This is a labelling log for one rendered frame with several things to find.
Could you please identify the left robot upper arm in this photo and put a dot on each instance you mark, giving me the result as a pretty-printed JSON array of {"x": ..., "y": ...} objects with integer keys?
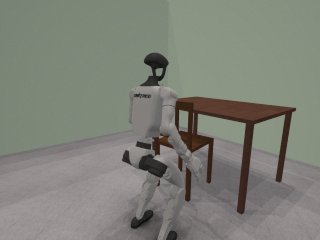
[{"x": 131, "y": 95}]

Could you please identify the right robot thigh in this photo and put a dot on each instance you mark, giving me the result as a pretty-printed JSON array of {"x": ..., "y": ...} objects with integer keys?
[{"x": 161, "y": 166}]

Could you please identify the robot right forearm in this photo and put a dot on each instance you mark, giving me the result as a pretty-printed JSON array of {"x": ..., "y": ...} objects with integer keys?
[{"x": 175, "y": 140}]

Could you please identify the left robot foot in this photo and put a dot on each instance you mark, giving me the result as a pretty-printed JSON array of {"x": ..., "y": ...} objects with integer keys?
[{"x": 135, "y": 223}]

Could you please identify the right robot upper arm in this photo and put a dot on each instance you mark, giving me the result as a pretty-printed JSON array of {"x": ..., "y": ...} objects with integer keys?
[{"x": 169, "y": 98}]

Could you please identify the table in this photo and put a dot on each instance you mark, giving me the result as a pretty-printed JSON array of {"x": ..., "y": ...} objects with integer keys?
[{"x": 244, "y": 112}]

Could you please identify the robot right hand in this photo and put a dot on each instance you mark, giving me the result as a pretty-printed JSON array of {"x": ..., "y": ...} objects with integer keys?
[{"x": 194, "y": 166}]

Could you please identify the chair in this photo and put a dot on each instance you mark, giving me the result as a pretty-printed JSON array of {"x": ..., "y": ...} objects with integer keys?
[{"x": 192, "y": 141}]

